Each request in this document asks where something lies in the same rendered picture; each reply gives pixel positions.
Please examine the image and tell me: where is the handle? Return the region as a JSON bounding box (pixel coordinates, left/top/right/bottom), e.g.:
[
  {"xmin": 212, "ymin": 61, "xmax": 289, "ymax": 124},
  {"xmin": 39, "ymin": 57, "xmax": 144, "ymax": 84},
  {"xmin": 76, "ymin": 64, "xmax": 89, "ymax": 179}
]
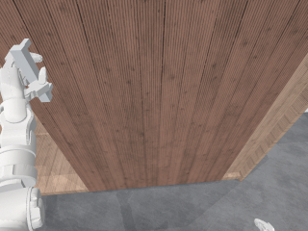
[{"xmin": 10, "ymin": 38, "xmax": 54, "ymax": 102}]

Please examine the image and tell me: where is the robot left upper arm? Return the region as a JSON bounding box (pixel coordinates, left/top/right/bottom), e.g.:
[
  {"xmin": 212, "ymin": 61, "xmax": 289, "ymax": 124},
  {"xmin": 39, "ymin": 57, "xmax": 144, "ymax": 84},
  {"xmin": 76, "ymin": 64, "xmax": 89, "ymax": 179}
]
[{"xmin": 0, "ymin": 187, "xmax": 45, "ymax": 231}]

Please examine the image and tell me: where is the robot right hand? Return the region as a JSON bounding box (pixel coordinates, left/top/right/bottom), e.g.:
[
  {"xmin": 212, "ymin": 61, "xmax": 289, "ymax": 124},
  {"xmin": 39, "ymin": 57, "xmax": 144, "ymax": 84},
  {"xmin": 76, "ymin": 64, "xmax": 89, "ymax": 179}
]
[{"xmin": 254, "ymin": 218, "xmax": 274, "ymax": 231}]

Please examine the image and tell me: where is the wardrobe door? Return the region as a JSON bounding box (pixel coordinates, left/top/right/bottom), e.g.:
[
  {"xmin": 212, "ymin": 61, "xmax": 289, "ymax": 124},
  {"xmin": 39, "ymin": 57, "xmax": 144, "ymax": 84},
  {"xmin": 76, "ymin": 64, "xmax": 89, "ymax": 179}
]
[
  {"xmin": 0, "ymin": 0, "xmax": 308, "ymax": 192},
  {"xmin": 226, "ymin": 53, "xmax": 308, "ymax": 173}
]

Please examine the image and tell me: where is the robot left hand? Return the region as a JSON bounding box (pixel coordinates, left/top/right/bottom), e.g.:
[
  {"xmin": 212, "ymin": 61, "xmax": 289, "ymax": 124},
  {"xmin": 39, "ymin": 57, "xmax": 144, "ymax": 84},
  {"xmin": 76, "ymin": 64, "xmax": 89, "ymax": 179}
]
[{"xmin": 0, "ymin": 51, "xmax": 50, "ymax": 101}]

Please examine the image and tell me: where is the robot left forearm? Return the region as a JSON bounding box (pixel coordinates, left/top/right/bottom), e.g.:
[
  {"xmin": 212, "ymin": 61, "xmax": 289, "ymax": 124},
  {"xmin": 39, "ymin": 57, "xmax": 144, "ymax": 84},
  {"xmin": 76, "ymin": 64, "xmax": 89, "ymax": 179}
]
[{"xmin": 0, "ymin": 98, "xmax": 38, "ymax": 193}]

